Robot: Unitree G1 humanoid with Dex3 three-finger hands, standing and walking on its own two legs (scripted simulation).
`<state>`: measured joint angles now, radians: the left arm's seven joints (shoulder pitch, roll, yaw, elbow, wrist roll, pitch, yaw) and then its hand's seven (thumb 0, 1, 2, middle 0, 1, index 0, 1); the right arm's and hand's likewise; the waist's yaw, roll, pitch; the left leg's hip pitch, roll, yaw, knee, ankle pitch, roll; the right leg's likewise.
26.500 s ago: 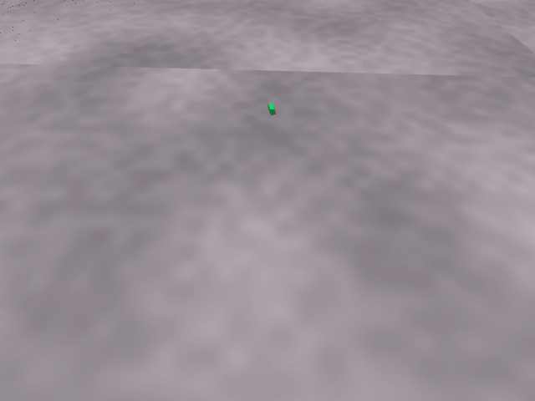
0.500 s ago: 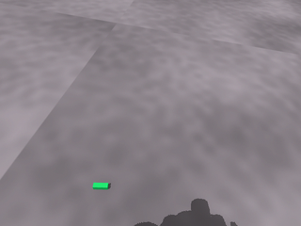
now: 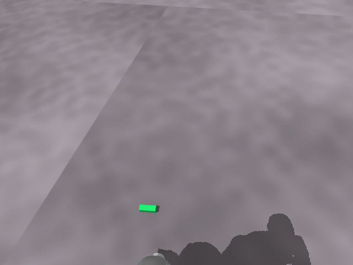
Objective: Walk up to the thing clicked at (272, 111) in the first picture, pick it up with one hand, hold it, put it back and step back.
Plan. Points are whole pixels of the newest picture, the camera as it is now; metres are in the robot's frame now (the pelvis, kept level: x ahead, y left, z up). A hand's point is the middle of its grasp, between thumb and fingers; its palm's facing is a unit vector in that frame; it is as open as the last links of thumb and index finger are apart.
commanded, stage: walk up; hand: left
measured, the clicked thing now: (148, 208) +0.47 +0.23 -0.73
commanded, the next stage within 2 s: none
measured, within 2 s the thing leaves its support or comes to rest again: neither
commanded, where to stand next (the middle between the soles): +0.07 +0.00 m, yaw -3 degrees
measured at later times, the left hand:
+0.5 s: hand out of the picture -0.01 +0.27 -0.13, palm faces -0.06 -0.90 -0.42, open 7.4 cm
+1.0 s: hand out of the picture +0.00 +0.27 -0.13, palm faces -0.04 -0.91 -0.41, open 7.4 cm
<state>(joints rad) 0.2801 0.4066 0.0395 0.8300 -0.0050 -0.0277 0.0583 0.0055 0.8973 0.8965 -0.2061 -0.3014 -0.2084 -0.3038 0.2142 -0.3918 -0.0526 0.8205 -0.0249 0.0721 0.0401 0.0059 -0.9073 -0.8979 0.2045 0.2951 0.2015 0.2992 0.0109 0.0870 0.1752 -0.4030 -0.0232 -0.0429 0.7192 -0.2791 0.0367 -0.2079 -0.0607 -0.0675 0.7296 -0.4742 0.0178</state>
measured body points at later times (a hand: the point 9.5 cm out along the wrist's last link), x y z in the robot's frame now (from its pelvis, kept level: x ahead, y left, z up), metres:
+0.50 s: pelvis -0.08 +0.01 +0.00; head -0.03 -0.02 +0.45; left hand +0.00 +0.32 -0.10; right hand +0.03 -0.31 -0.12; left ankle -0.02 +0.14 -0.65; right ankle -0.07 -0.10 -0.71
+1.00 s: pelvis -0.07 -0.01 +0.01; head -0.06 -0.01 +0.46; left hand +0.00 +0.32 -0.10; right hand -0.04 -0.33 -0.11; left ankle -0.09 +0.13 -0.71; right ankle +0.00 -0.14 -0.72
